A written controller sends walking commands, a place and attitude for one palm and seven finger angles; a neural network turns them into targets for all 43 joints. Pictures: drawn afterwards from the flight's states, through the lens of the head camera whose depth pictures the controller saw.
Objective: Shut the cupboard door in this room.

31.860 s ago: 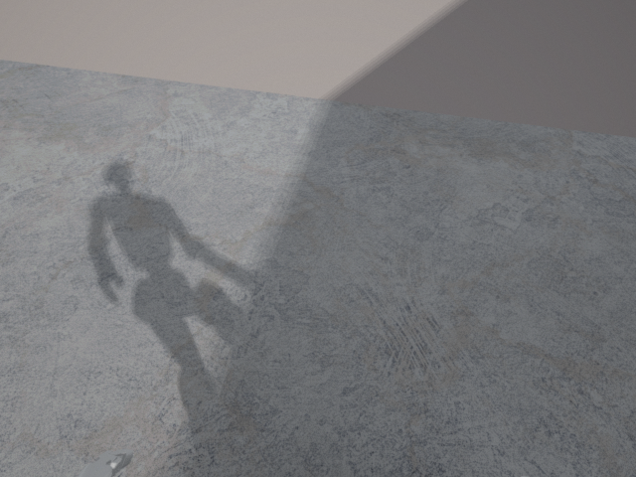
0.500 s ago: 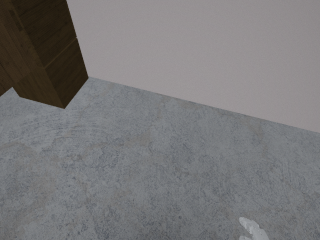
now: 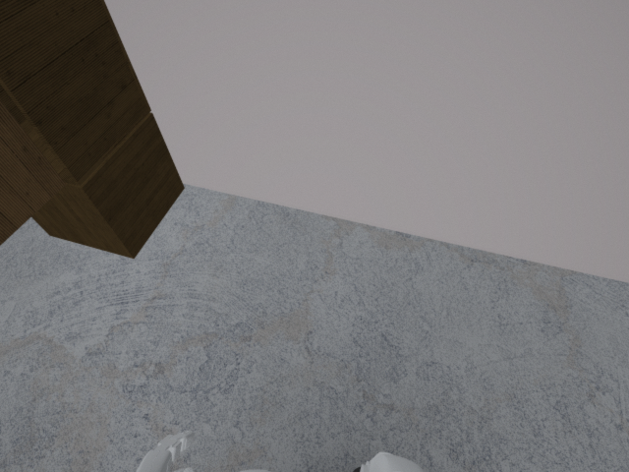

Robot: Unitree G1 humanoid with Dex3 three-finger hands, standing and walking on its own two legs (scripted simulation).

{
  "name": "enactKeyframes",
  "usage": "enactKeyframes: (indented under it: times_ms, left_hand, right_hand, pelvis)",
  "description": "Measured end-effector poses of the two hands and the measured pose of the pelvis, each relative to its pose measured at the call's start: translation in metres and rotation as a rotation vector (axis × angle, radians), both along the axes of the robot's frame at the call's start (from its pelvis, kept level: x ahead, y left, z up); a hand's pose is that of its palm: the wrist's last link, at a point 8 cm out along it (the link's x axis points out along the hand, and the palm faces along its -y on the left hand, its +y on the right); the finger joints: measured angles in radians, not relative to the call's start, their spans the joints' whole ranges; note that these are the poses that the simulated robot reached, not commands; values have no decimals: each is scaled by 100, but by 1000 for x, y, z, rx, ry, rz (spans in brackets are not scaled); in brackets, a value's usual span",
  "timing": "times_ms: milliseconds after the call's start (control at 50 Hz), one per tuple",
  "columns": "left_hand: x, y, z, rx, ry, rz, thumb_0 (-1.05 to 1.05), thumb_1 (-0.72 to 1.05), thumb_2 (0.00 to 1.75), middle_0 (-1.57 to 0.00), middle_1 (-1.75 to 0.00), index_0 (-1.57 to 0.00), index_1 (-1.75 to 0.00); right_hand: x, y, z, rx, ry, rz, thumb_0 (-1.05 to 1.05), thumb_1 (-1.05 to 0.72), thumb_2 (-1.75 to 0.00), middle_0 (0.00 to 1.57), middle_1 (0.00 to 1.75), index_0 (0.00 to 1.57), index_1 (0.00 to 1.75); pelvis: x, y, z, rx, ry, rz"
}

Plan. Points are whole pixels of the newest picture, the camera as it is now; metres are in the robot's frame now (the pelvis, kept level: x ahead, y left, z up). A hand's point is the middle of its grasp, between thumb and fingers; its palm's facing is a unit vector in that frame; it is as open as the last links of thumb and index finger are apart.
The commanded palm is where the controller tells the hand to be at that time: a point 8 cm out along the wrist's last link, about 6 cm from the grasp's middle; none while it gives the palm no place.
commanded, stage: walk to a spot facing it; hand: left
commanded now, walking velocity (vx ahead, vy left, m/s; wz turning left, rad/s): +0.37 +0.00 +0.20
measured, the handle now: out of the picture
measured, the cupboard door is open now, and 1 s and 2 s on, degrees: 86 86 86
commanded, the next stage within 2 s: turn to face it in 0.82 s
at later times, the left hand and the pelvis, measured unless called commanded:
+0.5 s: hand out of the picture +0.11 +0.19 -0.17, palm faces +0.20 -0.97 -0.12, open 7.4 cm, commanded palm none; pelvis +0.21 +0.05 +0.00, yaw +5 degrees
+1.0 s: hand (229, 241) +0.54 +0.19 -0.15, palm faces +0.03 -0.97 -0.24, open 7.4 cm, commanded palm none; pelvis +0.43 +0.00 +0.00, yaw +4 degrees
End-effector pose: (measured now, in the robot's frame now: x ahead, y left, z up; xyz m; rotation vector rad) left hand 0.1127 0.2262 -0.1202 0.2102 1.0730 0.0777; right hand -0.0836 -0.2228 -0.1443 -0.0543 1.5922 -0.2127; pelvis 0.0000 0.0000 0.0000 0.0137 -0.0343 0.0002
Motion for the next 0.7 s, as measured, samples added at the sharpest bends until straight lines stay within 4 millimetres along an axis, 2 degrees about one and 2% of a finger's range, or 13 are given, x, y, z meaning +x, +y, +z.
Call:
enactKeyframes:
  times_ms: [120, 220, 340, 440, 480, 520, 560, 620, 700]
  left_hand:
    - [-34, 2, 5, 21, 180, 109, 0, 92, 90, -20, -29, -20, -30]
    - [-55, -1, 4, -8, 302, 187, 0, 92, 90, -20, -29, -20, -30]
    - [-60, -7, -3, -75, 407, 292, 0, 91, 90, -20, -29, -20, -30]
    - [-47, 2, -19, -128, 504, 345, 0, 90, 90, -20, -29, -20, -30]
    - [-27, 11, -21, -132, 512, 331, 1, 90, 90, -20, -29, -20, -30]
    - [4, 24, -19, -120, 481, 310, 1, 90, 90, -20, -29, -20, -30]
    - [44, 39, -15, -103, 421, 283, 1, 90, 90, -20, -29, -20, -30]
    - [111, 57, -10, -73, 309, 242, 1, 91, 90, -20, -29, -20, -30]
    - [197, 70, 0, -44, 169, 208, 1, 91, 90, -20, -29, -20, -30]
  right_hand:
    - [128, -19, 12, -18, -198, 81, 0, -91, -90, 20, 30, 19, 30]
    - [226, -14, 23, -16, -315, 154, 0, -91, -90, 20, 30, 19, 30]
    - [336, 19, 27, 3, -387, 288, 0, -91, -90, 20, 30, 19, 30]
    - [419, 60, 21, -1, -482, 358, 0, -91, -90, 20, 30, 19, 30]
    - [434, 70, 23, -3, -510, 343, 0, -91, -90, 20, 30, 19, 30]
    - [437, 75, 26, -5, -506, 310, 0, -91, -90, 20, 30, 19, 30]
    - [437, 72, 31, -25, -499, 249, -2, -92, -90, 20, 30, 20, 30]
    - [438, 56, 39, -77, -468, 218, -4, -96, -90, 21, 30, 20, 30]
    - [425, 40, 37, -92, -354, 191, -3, -95, -90, 20, 30, 20, 30]
  pelvis:
    - [47, -9, 16, -6, 11, 20]
    - [88, -5, 21, -18, 24, 48]
    - [140, 13, 18, -34, 35, 90]
    - [189, 42, 2, -30, 35, 106]
    - [204, 50, 2, -24, 20, 99]
    - [219, 56, 7, -25, 10, 90]
    - [234, 59, 13, -25, 4, 87]
    - [257, 62, 20, -18, 5, 84]
    - [291, 58, 23, -4, 13, 77]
